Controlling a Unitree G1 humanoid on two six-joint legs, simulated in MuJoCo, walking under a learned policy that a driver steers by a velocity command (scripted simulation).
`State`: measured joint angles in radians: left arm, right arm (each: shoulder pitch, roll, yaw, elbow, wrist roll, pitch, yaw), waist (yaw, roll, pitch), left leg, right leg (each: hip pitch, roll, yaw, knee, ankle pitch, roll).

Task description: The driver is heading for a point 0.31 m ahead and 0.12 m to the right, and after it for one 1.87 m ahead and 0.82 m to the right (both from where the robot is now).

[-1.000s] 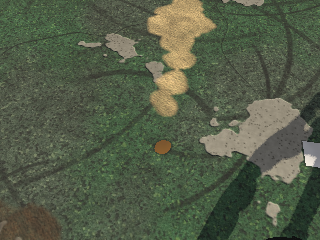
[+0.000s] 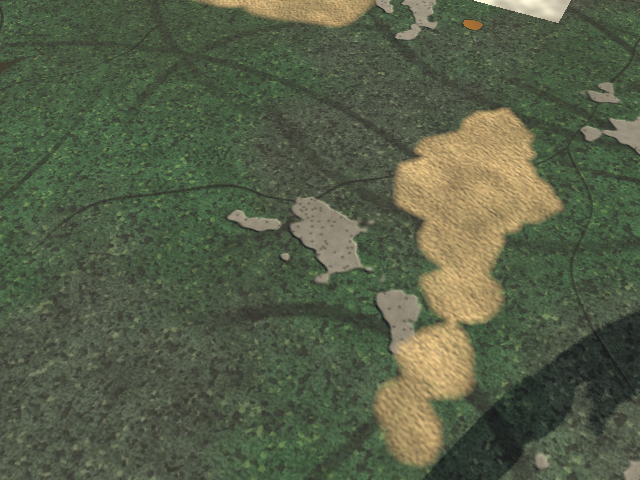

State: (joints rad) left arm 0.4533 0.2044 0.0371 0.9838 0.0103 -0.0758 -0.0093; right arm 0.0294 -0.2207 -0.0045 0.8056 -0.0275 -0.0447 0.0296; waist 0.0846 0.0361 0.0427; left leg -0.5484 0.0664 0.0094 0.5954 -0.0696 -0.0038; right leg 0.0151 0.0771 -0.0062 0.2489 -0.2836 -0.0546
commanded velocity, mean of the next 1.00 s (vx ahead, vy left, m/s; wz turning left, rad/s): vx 0.22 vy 0.00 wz -0.52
